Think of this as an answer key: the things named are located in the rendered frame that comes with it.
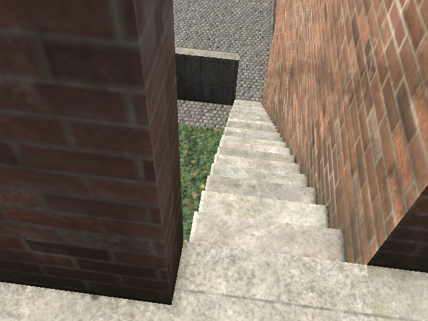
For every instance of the stairs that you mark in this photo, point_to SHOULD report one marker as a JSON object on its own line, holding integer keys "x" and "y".
{"x": 256, "y": 196}

